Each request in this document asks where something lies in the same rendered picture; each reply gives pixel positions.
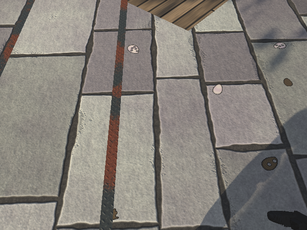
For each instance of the robot right hand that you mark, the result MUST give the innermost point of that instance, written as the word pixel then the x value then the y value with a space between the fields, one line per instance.
pixel 295 219

